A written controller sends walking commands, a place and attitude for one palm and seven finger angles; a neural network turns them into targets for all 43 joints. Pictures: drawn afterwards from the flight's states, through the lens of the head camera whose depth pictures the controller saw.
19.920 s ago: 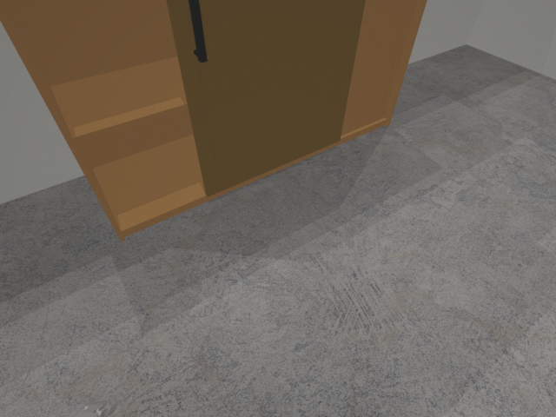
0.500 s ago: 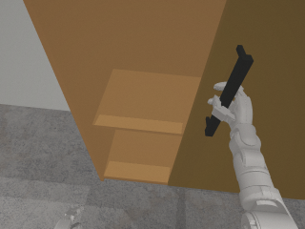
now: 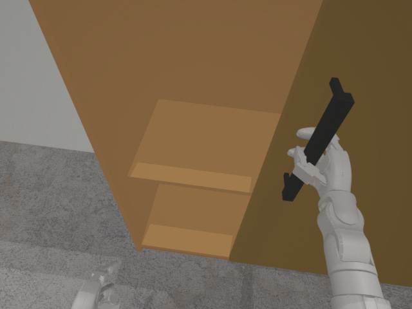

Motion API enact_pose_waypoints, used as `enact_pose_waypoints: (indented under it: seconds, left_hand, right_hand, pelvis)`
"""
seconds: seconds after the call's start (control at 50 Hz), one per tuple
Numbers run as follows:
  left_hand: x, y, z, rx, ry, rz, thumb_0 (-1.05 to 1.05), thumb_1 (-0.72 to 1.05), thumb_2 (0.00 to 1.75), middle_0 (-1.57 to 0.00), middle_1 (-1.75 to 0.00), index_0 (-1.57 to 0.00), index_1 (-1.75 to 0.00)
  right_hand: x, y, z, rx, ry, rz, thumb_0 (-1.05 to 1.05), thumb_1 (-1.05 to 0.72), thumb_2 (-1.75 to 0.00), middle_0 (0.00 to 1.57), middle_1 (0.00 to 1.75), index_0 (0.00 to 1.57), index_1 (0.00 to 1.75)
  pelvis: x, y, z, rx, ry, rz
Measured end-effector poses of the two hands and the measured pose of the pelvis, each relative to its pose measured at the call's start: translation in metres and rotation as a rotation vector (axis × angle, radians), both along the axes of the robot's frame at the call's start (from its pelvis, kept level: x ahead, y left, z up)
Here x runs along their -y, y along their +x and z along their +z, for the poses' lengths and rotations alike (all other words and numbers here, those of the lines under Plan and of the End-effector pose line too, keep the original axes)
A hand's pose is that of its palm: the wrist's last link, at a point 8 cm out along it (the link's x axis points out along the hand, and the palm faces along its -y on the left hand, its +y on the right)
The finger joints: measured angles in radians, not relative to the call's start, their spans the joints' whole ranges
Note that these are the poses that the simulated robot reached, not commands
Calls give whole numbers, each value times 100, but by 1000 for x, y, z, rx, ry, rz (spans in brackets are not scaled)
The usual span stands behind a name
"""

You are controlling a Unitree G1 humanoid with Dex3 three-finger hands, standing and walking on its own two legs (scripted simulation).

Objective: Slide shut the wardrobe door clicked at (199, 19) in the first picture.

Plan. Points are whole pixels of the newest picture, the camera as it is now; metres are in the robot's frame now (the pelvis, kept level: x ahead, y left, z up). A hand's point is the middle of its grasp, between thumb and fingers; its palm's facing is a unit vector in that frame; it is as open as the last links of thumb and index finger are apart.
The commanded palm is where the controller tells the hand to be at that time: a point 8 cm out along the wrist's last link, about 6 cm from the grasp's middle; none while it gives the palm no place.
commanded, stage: tug the door sideways, standing still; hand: right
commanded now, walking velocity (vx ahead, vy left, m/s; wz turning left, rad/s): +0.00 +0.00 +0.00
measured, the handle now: (307, 149) +0.42 -0.16 +0.11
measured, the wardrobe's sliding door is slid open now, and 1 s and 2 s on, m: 0.42 0.40 0.38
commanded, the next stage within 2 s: step sideways, sliding the door along in 0.88 s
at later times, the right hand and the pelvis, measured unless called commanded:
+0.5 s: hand (297, 164) +0.37 -0.13 +0.12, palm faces +0.11 +0.99 -0.03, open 5.8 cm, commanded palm +0.34 -0.12 +0.12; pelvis -0.01 -0.01 -0.01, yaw -5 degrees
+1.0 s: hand (285, 163) +0.37 -0.11 +0.12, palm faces +0.09 +0.99 -0.05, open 5.8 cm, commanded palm +0.35 -0.15 +0.12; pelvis -0.02 +0.00 -0.01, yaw -5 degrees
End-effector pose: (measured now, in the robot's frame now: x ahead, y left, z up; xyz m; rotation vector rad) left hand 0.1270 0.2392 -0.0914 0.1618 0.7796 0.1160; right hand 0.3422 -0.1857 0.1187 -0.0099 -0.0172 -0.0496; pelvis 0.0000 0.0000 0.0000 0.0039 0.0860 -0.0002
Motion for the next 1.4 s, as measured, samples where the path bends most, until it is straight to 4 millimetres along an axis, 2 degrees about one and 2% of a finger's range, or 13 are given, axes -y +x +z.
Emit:
enact_pose_waypoints:
  seconds: [0.14, 0.26, 0.4, 0.56, 0.76, 1.02, 1.12, 1.24, 1.4]
  left_hand:
    - [9, 21, -5, -34, 21, -62, 1, 91, 90, -20, -30, -19, -30]
    - [23, 27, -9, -34, 1, -104, 1, 91, 90, -19, -30, -19, -30]
    - [36, 18, -15, -45, -26, -133, 1, 91, 90, -20, -30, -20, -30]
    - [39, -3, -24, -89, -39, -149, 1, 91, 90, -20, -30, -20, -30]
    - [33, -17, -28, -116, -39, -150, 1, 91, 90, -20, -30, -20, -30]
    - [30, -6, -24, -78, -40, -160, 1, 91, 90, -19, -30, -19, -30]
    - [21, 2, -18, -71, -10, -53, 1, 91, 90, -20, -30, -20, -30]
    - [8, 7, -16, -78, 16, -11, 1, 91, 90, -20, -30, -20, -30]
    - [-15, 2, -20, -133, 44, 1, 1, 91, 90, -20, -30, -20, -30]
  right_hand:
    - [0, 0, 1, -9, 2, -18, 2, -73, -82, 37, 140, 36, 140]
    - [-2, 0, 1, -20, -5, -48, 2, -73, -84, 37, 140, 36, 140]
    - [-4, -1, 2, -22, -12, -62, 2, -75, -83, 36, 140, 32, 140]
    - [-5, -1, 1, -16, -25, -63, 2, -75, -82, 37, 140, 31, 140]
    - [-13, -1, 1, -1, -40, -50, 1, -75, -81, 39, 140, 29, 140]
    - [-26, 1, 1, 6, -57, -30, 1, -75, -80, 39, 140, 28, 140]
    - [-22, 4, 3, 27, -148, 12, -2, -67, -78, 42, 140, 32, 140]
    - [-22, 4, 3, 37, -170, 3, -4, -65, -81, 44, 140, 33, 140]
    - [-26, 2, 3, 27, -149, -49, -2, -66, -85, 45, 140, 31, 140]
  pelvis:
    - [3, 3, -2, -7, 7, -45]
    - [5, -1, -3, -8, 5, -66]
    - [6, -9, -5, -3, 4, -78]
    - [8, -17, -6, -1, 5, -90]
    - [8, -21, -7, -2, 4, -92]
    - [2, -23, -6, 6, -1, -84]
    - [-1, -25, -3, 44, -5, -35]
    - [-10, -27, -6, 65, -3, -13]
    - [-29, -28, -8, 80, 12, -26]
